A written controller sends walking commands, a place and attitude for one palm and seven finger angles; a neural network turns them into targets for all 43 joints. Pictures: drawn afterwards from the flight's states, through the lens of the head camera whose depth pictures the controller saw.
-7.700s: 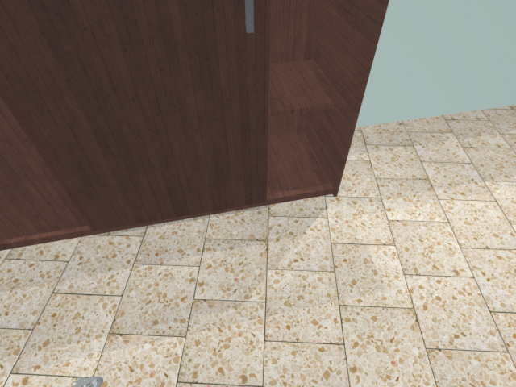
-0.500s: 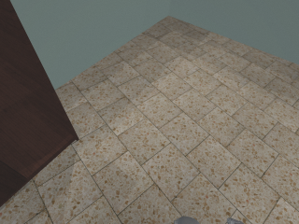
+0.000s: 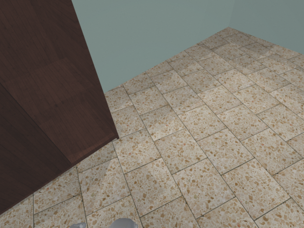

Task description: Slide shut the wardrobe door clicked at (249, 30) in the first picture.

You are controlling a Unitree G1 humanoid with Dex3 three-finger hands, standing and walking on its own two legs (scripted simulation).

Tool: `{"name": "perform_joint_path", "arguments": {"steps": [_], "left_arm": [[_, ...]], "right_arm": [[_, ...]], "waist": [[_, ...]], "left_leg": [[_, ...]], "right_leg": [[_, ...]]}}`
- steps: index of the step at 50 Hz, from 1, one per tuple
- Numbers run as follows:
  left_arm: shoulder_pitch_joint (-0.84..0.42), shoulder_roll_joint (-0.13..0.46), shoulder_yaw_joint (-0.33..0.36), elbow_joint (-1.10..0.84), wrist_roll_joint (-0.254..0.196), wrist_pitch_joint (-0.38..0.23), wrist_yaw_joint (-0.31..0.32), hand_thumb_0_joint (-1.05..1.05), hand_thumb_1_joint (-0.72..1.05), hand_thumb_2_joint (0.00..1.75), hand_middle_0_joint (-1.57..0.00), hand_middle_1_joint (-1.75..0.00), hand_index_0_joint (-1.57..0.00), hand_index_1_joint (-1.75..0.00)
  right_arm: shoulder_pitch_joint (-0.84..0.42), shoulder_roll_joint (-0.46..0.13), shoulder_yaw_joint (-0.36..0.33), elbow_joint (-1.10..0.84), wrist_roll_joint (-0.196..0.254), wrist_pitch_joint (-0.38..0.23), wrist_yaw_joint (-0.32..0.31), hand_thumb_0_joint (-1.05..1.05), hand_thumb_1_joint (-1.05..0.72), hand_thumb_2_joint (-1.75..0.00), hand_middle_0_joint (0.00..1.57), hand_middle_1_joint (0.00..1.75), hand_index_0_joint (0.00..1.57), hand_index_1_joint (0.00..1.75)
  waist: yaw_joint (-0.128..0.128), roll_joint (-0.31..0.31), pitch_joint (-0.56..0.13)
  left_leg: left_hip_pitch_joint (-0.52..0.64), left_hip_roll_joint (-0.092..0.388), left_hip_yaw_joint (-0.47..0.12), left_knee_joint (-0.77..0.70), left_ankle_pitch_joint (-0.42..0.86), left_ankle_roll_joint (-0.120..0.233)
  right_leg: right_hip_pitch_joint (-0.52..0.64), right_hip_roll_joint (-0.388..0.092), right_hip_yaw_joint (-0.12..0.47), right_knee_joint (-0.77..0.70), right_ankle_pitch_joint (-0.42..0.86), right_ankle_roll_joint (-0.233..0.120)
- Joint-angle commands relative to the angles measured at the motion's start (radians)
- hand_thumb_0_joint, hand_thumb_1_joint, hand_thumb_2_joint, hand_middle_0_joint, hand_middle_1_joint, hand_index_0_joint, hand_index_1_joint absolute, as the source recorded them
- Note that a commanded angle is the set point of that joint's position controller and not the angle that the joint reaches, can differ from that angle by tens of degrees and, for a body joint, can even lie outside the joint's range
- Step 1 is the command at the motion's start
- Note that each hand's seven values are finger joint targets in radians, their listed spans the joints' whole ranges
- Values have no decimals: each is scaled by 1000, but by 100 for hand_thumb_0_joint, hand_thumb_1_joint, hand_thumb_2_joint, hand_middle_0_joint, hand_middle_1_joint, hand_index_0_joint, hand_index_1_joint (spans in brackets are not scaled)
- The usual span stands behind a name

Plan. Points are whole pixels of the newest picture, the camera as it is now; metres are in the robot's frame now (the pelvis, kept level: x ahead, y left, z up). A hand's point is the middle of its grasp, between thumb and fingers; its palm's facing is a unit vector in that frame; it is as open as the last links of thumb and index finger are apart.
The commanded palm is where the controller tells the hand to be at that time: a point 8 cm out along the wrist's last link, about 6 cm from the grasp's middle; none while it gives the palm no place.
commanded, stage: turn to face it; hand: left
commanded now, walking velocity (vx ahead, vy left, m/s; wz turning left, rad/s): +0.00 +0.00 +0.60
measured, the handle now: out of the picture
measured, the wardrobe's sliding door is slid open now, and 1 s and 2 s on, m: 0.37 0.37 0.37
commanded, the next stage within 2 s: take the last steps up to it in 0.92 s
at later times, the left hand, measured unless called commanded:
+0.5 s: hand out of the picture +0.01 +0.27 -0.16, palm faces +0.32 -0.90 -0.29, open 7.4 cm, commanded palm none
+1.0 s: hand out of the picture -0.10 +0.20 -0.17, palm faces +0.56 -0.79 -0.26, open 7.3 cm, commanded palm none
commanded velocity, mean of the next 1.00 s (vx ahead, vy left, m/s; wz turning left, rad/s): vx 0.00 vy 0.00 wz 0.46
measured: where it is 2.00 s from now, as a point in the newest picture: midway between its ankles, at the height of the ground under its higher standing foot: outside the picture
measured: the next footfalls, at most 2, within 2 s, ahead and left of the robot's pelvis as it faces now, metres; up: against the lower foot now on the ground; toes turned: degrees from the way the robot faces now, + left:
left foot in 0.20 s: +0.02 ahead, +0.16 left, +0.00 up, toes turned +13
right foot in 0.60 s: +0.08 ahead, -0.08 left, +0.00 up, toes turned +19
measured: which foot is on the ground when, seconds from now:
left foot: up 0.00-0.18, down 0.20-0.60, up 0.62-1.00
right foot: down 0.00-0.20, up 0.22-0.58, down 0.60-1.00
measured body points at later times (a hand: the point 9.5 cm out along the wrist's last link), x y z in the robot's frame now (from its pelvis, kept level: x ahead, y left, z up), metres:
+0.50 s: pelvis -0.01 +0.03 +0.00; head +0.02 +0.04 +0.44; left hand -0.01 +0.32 -0.14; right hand +0.15 -0.19 -0.14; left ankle -0.02 +0.15 -0.74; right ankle +0.04 -0.11 -0.70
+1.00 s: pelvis -0.02 +0.01 -0.01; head +0.00 +0.02 +0.44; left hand -0.13 +0.24 -0.15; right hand +0.19 -0.16 -0.15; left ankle -0.10 +0.11 -0.73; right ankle +0.05 -0.09 -0.74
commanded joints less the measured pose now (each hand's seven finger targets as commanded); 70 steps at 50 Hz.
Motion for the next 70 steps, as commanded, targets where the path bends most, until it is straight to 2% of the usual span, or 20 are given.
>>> {"name": "perform_joint_path", "arguments": {"steps": [1, 8, 10, 11, 16, 27, 29, 30, 31, 36, 43, 48, 49, 51, 52, 56, 64, 68, 69, 70], "left_arm": [[40, 244, 67, -47, 3, -24, 10, 0, 90, 90, -20, -30, -20, -30], [46, 259, 83, -24, -9, -7, -1, 0, 90, 90, -20, -30, -20, -30], [24, 153, 55, -84, -18, 0, -14, 0, 90, 90, -20, -30, -20, -30], [-50, 170, 51, -107, -8, 8, -8, 0, 90, 90, -20, -30, -20, -30], [-9, 168, 63, -37, -13, 8, -17, 0, 90, 90, -20, -30, -20, -30], [32, 143, 51, -65, -26, -8, -3, 0, 90, 90, -20, -30, -20, -30], [106, 195, 64, -54, -17, -27, 5, 0, 90, 90, -20, -30, -20, -30], [117, 300, 83, -58, 2, -37, 14, 0, 90, 90, -20, -30, -20, -30], [101, 309, 80, -70, -7, -29, 13, 0, 90, 90, -20, -30, -20, -30], [-46, 184, 51, -86, -5, -35, 12, 0, 90, 90, -20, -30, -20, -30], [111, 230, 62, 0, 4, -34, 10, 0, 90, 90, -20, -30, -20, -30], [87, 240, 69, 37, -3, -22, 9, 0, 90, 90, -20, -30, -20, -30], [74, 225, 66, 39, -13, -16, 7, 0, 90, 90, -20, -30, -20, -30], [84, 111, 38, 0, -21, -3, 0, 0, 90, 90, -20, -30, -20, -30], [32, 122, 31, -2, -14, 3, 3, 0, 90, 90, -20, -30, -20, -30], [29, 115, 32, 68, -4, -6, -26, 0, 90, 90, -20, -30, -20, -30], [10, 62, 11, 74, -2, -30, -42, 0, 90, 90, -20, -30, -20, -30], [167, 59, 21, 135, 0, -48, -43, 0, 90, 90, -20, -30, -20, -30], [244, 91, 30, 163, 4, -58, -36, 0, 90, 90, -20, -30, -20, -30], [317, 174, 47, 181, 12, -69, -25, 0, 90, 90, -20, -30, -20, -30]], "right_arm": [[-122, -43, 7, -113, 4, -28, 6, 0, -90, -90, 20, 30, 20, 30], [-19, -76, 11, -99, 6, -58, -4, 0, -90, -90, 20, 30, 20, 30], [82, -269, -35, -92, 1, -69, -11, 0, -90, -90, 20, 30, 20, 30], [143, -273, -35, -64, 1, -67, -19, 0, -90, -90, 20, 30, 20, 30], [-62, -164, 1, -112, -3, -75, -38, 0, -90, -90, 20, 30, 20, 30], [-58, -171, -16, -112, -4, -53, -32, 0, -90, -90, 20, 30, 20, 30], [-61, -117, -10, -127, 9, -53, -28, 0, -90, -90, 20, 30, 20, 30], [-40, -40, 1, -145, 16, -54, -22, 0, -90, -90, 20, 30, 20, 30], [-50, -85, -11, -150, 1, -48, -26, 0, -90, -90, 20, 30, 20, 30], [-8, -59, -5, -76, -4, -27, -3, 0, -90, -90, 20, 30, 20, 30], [-109, -21, 26, -79, 6, -39, -13, 0, -90, -90, 20, 30, 20, 30], [-23, -15, 39, -44, 12, -58, -26, 0, -90, -90, 20, 30, 20, 30], [15, -38, 35, -29, 9, -66, -25, 0, -90, -90, 20, 30, 20, 30], [56, -189, 7, -32, -1, -75, -32, 0, -90, -90, 20, 30, 20, 30], [76, -187, 10, -16, -5, -72, -42, 0, -90, -90, 20, 30, 20, 30], [6, -101, 36, -11, -6, -90, -55, 0, -90, -90, 20, 30, 20, 30], [106, -84, 28, 45, -7, -114, -54, 0, -90, -90, 20, 30, 20, 30], [73, -67, 33, 62, -4, -109, -51, 0, -90, -90, 20, 30, 20, 30], [68, -34, 37, 62, 2, -112, -50, 0, -90, -90, 20, 30, 20, 30], [67, 31, 50, 40, 13, -115, -43, 0, -90, -90, 20, 30, 20, 30]], "waist": [[65, -208, -27], [15, -176, -136], [-43, 303, -171], [-79, 220, -181], [17, 133, -88], [32, 144, -116], [72, 7, -137], [72, -296, -128], [72, -269, -120], [4, -196, -17], [81, -209, -73], [40, -217, -117], [15, -174, -130], [1, 271, -119], [-28, 216, -121], [12, 136, -18], [-7, 110, 27], [71, 54, 5], [106, -47, 6], [133, -275, 8]], "left_leg": [[-11, 17, 45, -161, -39, -2], [282, 3, 89, -626, 162, 38], [549, 380, -397, -727, 695, 217], [498, 413, -415, -722, 671, 291], [294, 212, -234, -755, 464, 219], [215, 160, -368, -668, 467, 221], [51, 60, -304, -508, 298, 136], [-135, -99, -105, -263, -61, 45], [-113, -68, -116, -62, -188, 42], [-62, -5, -58, 134, 32, 21], [12, -6, 24, -221, -65, 10], [235, -24, 71, -560, 84, 34], [347, -1, 58, -686, 210, 46], [489, 358, -345, -764, 678, 210], [423, 374, -348, -775, 590, 276], [329, 246, -250, -857, 137, 241], [308, 232, -247, -898, -11, 259], [149, 168, -183, -754, -110, 201], [41, 98, -124, -609, -147, 161], [-151, -26, 9, -320, -152, 109]], "right_leg": [[59, -245, 125, -194, 269, -112], [33, -238, 1, 60, 358, -22], [-406, -42, -32, 460, -367, 111], [-422, -31, 74, 577, -390, 97], [-341, -11, 137, 609, -122, 99], [-67, 97, 117, 116, -70, 83], [157, 1, 202, -170, 50, 59], [236, -289, 512, -269, 107, -46], [99, -389, 538, -276, 124, -133], [-46, -191, 223, -238, 141, -92], [131, -223, 175, -164, 454, -136], [86, -204, 109, -47, 494, -77], [16, -179, 74, 19, 399, -32], [-311, -5, 12, 320, -293, 79], [-287, -1, 82, 432, -343, 69], [-340, 9, 111, 555, -154, 56], [-241, 26, 71, 235, -125, 53], [66, 73, 36, -13, -2, 48], [190, 29, 106, -100, -58, 36], [293, -181, 417, -265, -273, -41]]}}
